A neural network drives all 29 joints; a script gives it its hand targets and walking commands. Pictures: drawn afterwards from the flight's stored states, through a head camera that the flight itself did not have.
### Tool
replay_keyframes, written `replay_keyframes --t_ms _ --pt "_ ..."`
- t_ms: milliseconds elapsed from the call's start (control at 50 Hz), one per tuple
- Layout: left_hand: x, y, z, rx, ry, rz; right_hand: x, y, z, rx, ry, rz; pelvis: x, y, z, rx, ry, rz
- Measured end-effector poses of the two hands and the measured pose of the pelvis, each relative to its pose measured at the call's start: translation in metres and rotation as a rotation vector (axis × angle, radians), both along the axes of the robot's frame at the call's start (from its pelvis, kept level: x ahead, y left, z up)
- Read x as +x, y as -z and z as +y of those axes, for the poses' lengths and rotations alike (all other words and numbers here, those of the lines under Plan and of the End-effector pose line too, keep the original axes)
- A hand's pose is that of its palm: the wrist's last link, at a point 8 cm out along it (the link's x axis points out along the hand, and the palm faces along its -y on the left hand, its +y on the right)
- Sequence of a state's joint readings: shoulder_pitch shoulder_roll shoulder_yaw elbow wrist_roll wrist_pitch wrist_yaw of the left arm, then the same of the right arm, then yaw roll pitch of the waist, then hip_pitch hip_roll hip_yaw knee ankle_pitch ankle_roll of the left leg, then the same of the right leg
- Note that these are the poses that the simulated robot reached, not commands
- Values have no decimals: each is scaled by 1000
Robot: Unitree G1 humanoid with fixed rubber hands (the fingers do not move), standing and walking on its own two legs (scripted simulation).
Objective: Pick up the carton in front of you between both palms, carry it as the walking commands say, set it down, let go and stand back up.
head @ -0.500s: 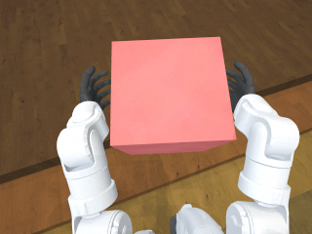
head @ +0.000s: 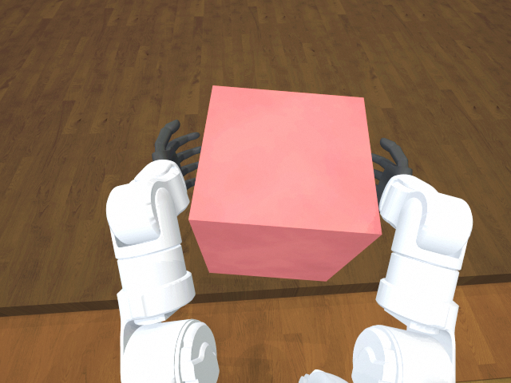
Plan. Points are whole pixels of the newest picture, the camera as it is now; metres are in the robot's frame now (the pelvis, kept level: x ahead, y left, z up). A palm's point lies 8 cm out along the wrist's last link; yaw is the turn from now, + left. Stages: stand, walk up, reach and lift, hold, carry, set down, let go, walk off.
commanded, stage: carry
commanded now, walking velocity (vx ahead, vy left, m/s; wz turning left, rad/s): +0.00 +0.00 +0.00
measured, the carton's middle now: (276, 196) +0.39 +0.03 +0.06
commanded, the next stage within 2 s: none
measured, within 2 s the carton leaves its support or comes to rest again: neither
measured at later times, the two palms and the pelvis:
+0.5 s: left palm (199, 167) +0.39 +0.15 +0.11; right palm (403, 198) +0.38 -0.15 +0.10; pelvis +0.07 +0.02 +0.00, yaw -1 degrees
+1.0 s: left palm (199, 204) +0.35 +0.14 +0.07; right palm (403, 218) +0.35 -0.16 +0.07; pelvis +0.05 -0.01 -0.01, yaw +1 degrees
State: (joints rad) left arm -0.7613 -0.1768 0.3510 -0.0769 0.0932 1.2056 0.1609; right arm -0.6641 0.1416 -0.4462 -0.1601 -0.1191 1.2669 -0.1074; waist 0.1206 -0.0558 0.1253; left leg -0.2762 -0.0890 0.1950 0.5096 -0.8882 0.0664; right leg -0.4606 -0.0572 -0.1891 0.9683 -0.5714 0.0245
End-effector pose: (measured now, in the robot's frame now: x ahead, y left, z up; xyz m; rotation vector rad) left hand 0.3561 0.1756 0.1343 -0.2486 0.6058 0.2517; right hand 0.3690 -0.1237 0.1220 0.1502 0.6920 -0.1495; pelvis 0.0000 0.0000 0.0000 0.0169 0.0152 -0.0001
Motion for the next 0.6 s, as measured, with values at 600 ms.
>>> replay_keyframes --t_ms 600 --pt "22 6 -18 152 98 -47 13 15 -17 -50 -8 -55 70 -4 13 55 3 10"
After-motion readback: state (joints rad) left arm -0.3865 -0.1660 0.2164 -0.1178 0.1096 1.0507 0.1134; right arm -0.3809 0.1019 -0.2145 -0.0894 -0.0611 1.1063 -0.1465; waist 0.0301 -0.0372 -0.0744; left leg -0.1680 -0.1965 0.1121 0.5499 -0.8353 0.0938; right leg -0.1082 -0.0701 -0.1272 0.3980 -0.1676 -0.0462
